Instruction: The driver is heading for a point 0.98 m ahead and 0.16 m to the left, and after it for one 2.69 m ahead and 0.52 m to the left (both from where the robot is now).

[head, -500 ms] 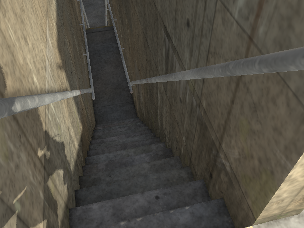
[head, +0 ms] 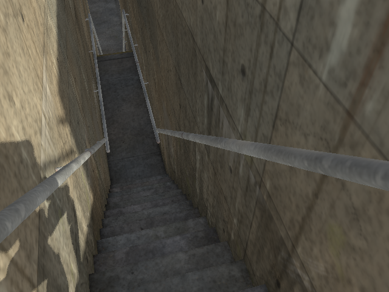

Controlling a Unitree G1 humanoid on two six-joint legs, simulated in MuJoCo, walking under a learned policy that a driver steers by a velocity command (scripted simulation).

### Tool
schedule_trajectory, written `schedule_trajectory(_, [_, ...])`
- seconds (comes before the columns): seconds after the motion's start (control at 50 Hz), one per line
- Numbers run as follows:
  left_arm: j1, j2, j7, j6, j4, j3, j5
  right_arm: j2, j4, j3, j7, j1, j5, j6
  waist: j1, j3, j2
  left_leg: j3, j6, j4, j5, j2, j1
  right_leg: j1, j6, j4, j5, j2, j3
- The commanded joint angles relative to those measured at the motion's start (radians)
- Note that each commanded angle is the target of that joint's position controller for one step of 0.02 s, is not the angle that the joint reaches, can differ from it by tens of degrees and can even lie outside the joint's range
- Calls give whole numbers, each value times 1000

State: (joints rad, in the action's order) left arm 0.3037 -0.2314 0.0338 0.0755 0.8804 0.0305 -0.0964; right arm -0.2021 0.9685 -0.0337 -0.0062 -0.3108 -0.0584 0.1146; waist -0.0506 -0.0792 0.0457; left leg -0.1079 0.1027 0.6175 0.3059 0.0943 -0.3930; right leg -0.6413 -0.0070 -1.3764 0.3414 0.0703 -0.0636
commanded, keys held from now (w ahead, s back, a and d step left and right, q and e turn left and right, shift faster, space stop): w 1.00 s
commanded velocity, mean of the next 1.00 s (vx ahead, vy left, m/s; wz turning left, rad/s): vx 0.23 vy -0.07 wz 0.00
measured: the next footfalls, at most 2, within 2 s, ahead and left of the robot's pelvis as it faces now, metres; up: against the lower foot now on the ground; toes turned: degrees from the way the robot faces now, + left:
right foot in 0.36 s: +0.17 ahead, -0.19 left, +0.00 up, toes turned +5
left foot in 0.72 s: +0.21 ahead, +0.16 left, -0.06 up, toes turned -4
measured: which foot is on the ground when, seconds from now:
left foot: down 0.00-0.36, up 0.38-0.70, down 0.72-0.80, up 0.82-0.90, down 0.92-1.00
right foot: up 0.00-0.34, down 0.36-0.90, up 0.92-1.00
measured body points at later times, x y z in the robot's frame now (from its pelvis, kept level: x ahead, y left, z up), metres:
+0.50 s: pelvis +0.12 -0.06 -0.05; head +0.16 -0.06 +0.40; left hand +0.20 +0.17 -0.18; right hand +0.25 -0.34 -0.16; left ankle +0.09 +0.09 -0.66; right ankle +0.13 -0.18 -0.71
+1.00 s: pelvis +0.21 +0.07 -0.23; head +0.22 +0.09 +0.22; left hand +0.30 +0.35 -0.36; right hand +0.16 -0.23 -0.34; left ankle +0.23 +0.15 -0.94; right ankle +0.16 -0.13 -0.61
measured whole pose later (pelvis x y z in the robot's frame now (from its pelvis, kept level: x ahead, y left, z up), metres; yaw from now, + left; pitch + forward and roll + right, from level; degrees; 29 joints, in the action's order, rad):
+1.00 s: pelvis +0.21 +0.07 -0.23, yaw -2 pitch +0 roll -2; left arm 0.32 -0.33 0.05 0.10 0.84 0.03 -0.07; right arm -0.35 0.86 -0.04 0.10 -0.51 -0.08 0.05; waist -0.02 0.00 0.01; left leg 0.03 0.06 0.84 0.46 0.05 -0.41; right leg -0.88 -0.03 -2.24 0.53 0.02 -0.22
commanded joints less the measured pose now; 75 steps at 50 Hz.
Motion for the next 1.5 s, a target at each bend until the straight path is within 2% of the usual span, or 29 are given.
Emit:
schedule_trajectory(0.02, [57,-42,2,-27,-56,-2,-12,4,-65,18,-7,84,18,11,60,12,-33,224,180,-258,-273,-221,-118,-39,58,130,-72,59,19])
schedule_trajectory(0.1, [-50,20,28,-42,-98,-32,-4,-100,15,9,14,-74,4,3,16,-2,-57,206,172,-217,-248,-225,-154,86,90,361,53,13,136])
schedule_trajectory(0.14, [-129,-88,-57,-105,-141,-17,23,-163,-53,-9,-25,-168,-20,22,-92,-76,-55,545,182,-52,-1112,-529,427,-520,158,64,51,30,-156])
schedule_trajectory(0.3, [-125,-63,40,-94,-220,-15,-2,-147,-131,4,-38,-123,20,56,-49,-12,-153,258,84,163,-755,-258,96,-243,122,-67,-42,27,66])
schedule_trajectory(0.32, [-46,-9,-45,-139,-119,1,111,-201,-65,-35,-73,-163,44,-17,32,46,-34,328,77,119,-916,-311,108,-88,92,240,-142,23,72])
schedule_trajectory(0.34, [-121,-37,40,-48,-280,-41,26,-194,-269,-12,-57,129,69,25,31,-52,-163,134,-14,324,-753,-164,-50,131,81,384,-79,-25,102])
schedule_trajectory(0.36, [132,-99,63,24,-197,9,45,-265,-325,-28,-44,324,72,14,222,-118,-74,98,-24,547,-555,-94,-276,525,14,543,-341,-117,209])
schedule_trajectory(0.38, [463,-70,-47,-11,-35,29,95,-221,-148,-50,-54,234,69,-80,409,-62,4,63,-2,811,229,-34,-430,746,-15,786,-728,28,71])
schedule_trajectory(0.4, [266,-153,-90,-27,-24,4,130,-46,-255,-17,-57,-29,77,-100,62,34,256,270,-62,846,381,22,-427,546,-239,724,-1654,277,-307])
schedule_trajectory(0.42, [174,-106,-106,-33,-51,-2,154,-37,-229,2,-57,-28,35,-131,67,-29,90,277,-100,733,370,-77,-257,378,-284,797,-1435,300,-446])
schedule_trajectory(0.44, [-27,-178,24,20,-194,-32,108,-75,-319,-2,44,62,7,-51,48,1,134,381,-182,958,327,-85,-580,322,-382,622,-572,263,-715])
schedule_trajectory(0.46, [-108,-21,41,28,-179,-70,86,-81,-236,16,48,10,11,-49,22,-29,-38,414,-212,849,126,-192,-521,223,-305,578,-398,247,-598])
schedule_trajectory(0.5, [-1,-41,-68,19,-175,-44,36,-132,-251,-33,-46,89,24,-174,66,-4,-153,307,-155,788,77,-50,-269,158,-264,728,-918,266,-451])
schedule_trajectory(0.52, [-127,-139,-17,51,-208,-63,84,-117,-292,22,-9,9,-26,-123,-8,-16,173,340,-217,1012,25,-72,-479,91,-257,546,-539,130,-452])
schedule_trajectory(0.64, [187,-18,-41,48,-96,-132,77,-120,-308,49,77,143,-47,-56,137,-33,108,281,-236,655,-229,-200,-646,299,-179,302,-174,63,-419])
schedule_trajectory(0.68, [196,-325,-154,16,-104,38,17,-165,-364,-25,-25,365,56,-153,190,97,48,295,-161,649,-62,-46,-633,283,-231,479,-463,157,-620])
schedule_trajectory(0.76, [-46,-71,-102,-71,-152,-22,76,-190,-310,-48,-37,117,82,-190,1,58,176,188,-185,333,-346,-33,53,-187,-102,469,490,20,-126])
schedule_trajectory(0.84, [-42,-104,-105,-58,-52,6,79,-162,-276,-40,-24,-42,27,-176,-91,150,113,43,-146,-13,-474,-37,208,-36,-87,255,453,-78,18])
schedule_trajectory(0.88, [52,-200,32,12,-50,-7,-59,-135,-190,0,76,-102,-54,-105,58,205,-64,123,-109,-51,-491,-184,124,-82,-155,22,734,115,-278])
schedule_trajectory(0.9, [-54,-136,-85,-27,-11,44,29,-107,-167,-48,39,-316,111,-113,-158,70,63,56,-88,-246,-502,-138,234,131,-117,13,135,15,-102])
schedule_trajectory(0.92, [137,-131,54,-4,6,-38,-125,-211,2,-19,76,-497,-45,-93,-16,102,-187,149,-98,91,-708,-164,624,-344,-37,-519,487,-46,-94])
schedule_trajectory(0.94, [-26,-87,70,39,-83,-8,20,-288,-3,-60,94,-650,-95,-96,-172,146,-356,291,-129,148,-387,-136,483,-550,-70,-1040,360,-175,-88])
schedule_trajectory(1.02, [52,-34,-19,67,-150,-36,60,-291,-131,-15,146,-195,22,23,152,213,-170,921,-12,-161,391,-366,64,-914,10,-1134,-194,57,-100])
schedule_trajectory(1.1, [16,-45,-27,16,-161,-56,40,-78,-54,50,82,-148,-11,69,104,182,-73,752,1,-44,277,-238,-164,-867,40,-707,-538,122,-95])
schedule_trajectory(1.16, [-69,-104,-4,-6,-159,-19,44,-91,-42,55,60,-291,54,75,2,172,-134,638,59,-68,419,-210,-300,-604,59,-329,-484,112,51])
schedule_trajectory(1.22, [-123,-43,-12,-3,-151,-37,22,-119,10,39,59,-373,4,37,-16,144,-151,673,49,-33,157,-232,-49,-693,24,-335,-399,87,46])
schedule_trajectory(1.38, [-306,-7,-12,42,-151,-64,11,162,-1,86,-29,-455,26,18,-91,178,-149,442,12,344,-261,-127,203,-720,10,357,-826,40,66])
schedule_trajectory(1.48, [-104,-22,54,21,-139,-56,-39,-36,-101,54,26,-169,-21,13,75,103,-87,251,-5,478,-63,-33,-507,465,-4,455,-793,-108,209])
schedule_trajectory(1.5, [3,-105,32,16,-83,-18,-52,-77,-124,55,14,-80,34,14,106,110,-120,309,-41,612,-119,-104,-274,351,-1,680,-626,-50,133])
